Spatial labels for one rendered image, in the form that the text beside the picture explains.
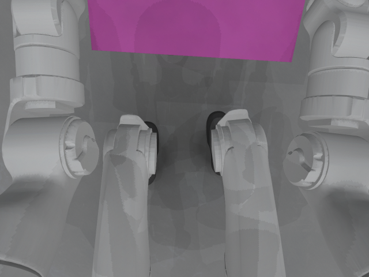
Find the robot left upper arm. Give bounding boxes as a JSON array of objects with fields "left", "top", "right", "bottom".
[{"left": 0, "top": 116, "right": 99, "bottom": 277}]

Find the robot right upper arm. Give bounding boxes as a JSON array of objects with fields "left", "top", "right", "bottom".
[{"left": 283, "top": 131, "right": 369, "bottom": 277}]

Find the carton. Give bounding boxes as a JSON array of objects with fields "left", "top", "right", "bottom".
[{"left": 88, "top": 0, "right": 305, "bottom": 62}]

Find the right robot forearm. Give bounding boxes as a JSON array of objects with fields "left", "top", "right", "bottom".
[{"left": 299, "top": 0, "right": 369, "bottom": 142}]

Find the left robot forearm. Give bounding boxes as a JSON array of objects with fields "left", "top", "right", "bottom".
[{"left": 2, "top": 0, "right": 85, "bottom": 166}]

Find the robot left thigh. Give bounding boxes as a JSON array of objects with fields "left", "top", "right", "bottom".
[{"left": 92, "top": 124, "right": 157, "bottom": 277}]

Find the right robot foot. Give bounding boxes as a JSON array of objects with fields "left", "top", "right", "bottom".
[{"left": 206, "top": 111, "right": 225, "bottom": 175}]

